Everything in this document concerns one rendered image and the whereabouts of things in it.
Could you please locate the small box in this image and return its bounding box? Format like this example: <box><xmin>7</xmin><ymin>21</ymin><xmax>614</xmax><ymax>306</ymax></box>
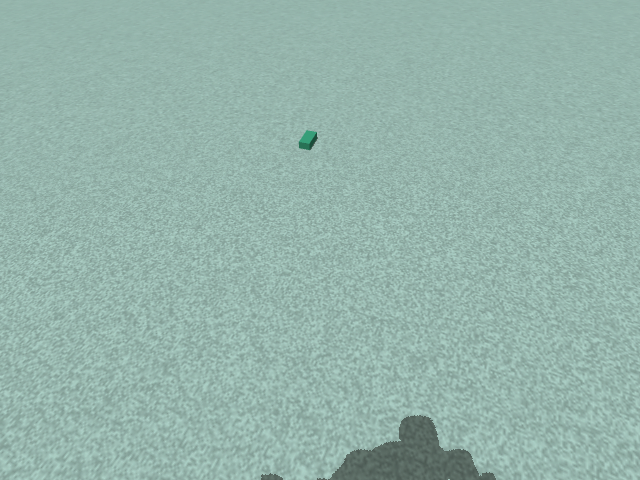
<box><xmin>299</xmin><ymin>130</ymin><xmax>317</xmax><ymax>150</ymax></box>

